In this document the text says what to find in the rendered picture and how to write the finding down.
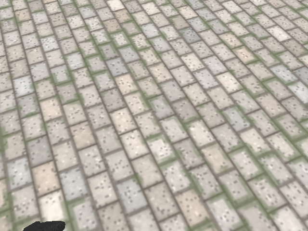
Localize robot left hand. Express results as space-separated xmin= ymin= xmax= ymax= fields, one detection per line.
xmin=23 ymin=220 xmax=65 ymax=231

